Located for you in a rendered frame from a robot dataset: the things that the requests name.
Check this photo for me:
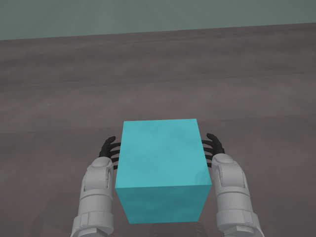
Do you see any right robot forearm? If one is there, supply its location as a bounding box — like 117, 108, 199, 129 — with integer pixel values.
211, 154, 265, 237

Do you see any robot right hand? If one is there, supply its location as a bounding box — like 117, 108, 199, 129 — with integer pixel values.
201, 133, 225, 167

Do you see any carton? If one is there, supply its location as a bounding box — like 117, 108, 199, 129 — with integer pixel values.
115, 118, 212, 224

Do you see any robot left hand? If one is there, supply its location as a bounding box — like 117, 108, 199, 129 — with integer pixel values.
99, 136, 121, 170

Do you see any left robot forearm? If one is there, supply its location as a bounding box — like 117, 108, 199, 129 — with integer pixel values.
70, 157, 115, 237

